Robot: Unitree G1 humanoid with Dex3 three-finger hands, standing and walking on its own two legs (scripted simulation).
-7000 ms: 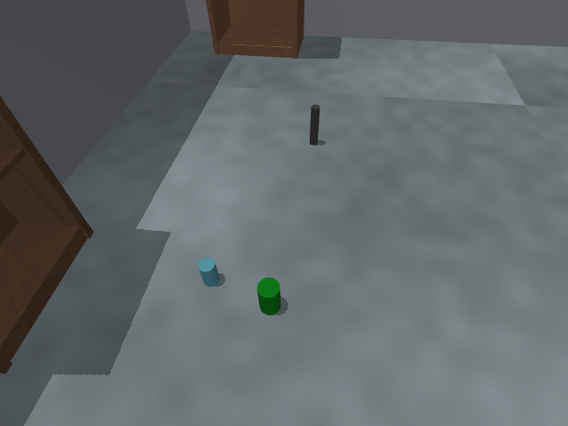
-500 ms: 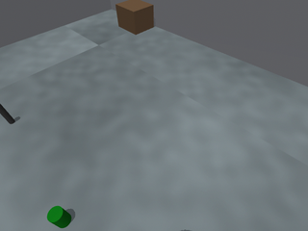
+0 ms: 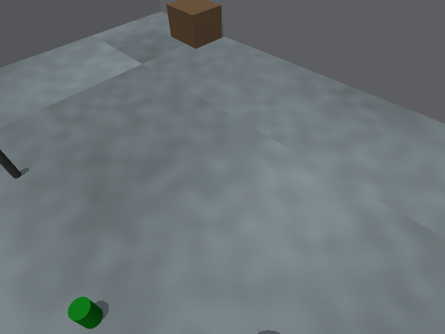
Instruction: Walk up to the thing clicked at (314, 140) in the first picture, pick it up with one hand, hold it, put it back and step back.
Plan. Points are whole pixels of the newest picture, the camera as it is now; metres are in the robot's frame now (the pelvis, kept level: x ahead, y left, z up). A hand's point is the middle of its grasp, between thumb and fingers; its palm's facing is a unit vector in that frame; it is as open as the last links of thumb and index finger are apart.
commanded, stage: stand
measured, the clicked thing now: (5, 162) +1.11 +1.27 -0.66
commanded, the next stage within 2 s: walk up in 0.02 s
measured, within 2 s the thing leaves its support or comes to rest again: neither
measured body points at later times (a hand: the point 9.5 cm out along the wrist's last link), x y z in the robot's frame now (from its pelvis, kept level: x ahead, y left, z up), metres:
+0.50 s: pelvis +0.11 -0.04 -0.01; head +0.12 -0.06 +0.44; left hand +0.14 +0.29 -0.11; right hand +0.15 -0.37 -0.13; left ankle +0.19 +0.09 -0.71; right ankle +0.07 -0.15 -0.75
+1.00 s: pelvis +0.31 -0.03 -0.01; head +0.33 -0.02 +0.44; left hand +0.43 +0.29 -0.11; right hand +0.35 -0.34 -0.12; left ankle +0.30 +0.10 -0.75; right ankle +0.42 -0.17 -0.72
